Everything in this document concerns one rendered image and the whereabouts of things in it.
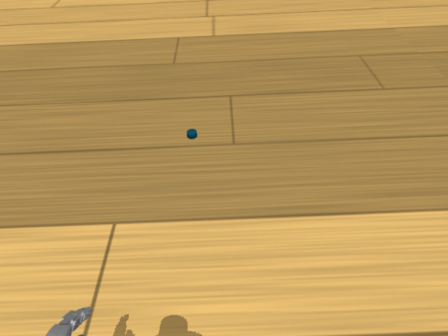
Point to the left robot hand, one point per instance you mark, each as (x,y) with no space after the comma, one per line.
(70,322)

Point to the tin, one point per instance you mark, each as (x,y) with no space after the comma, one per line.
(192,133)

